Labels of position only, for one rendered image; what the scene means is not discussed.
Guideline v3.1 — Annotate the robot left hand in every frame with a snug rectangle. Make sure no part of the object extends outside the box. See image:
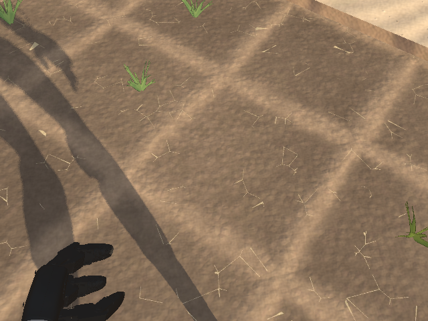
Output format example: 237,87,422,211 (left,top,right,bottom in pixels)
21,242,125,321

